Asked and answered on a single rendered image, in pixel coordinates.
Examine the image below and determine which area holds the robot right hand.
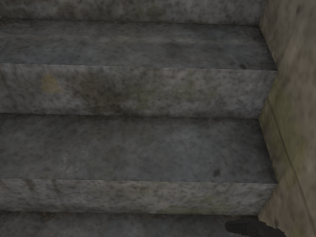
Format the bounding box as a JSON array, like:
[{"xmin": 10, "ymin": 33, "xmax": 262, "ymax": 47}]
[{"xmin": 224, "ymin": 218, "xmax": 286, "ymax": 237}]

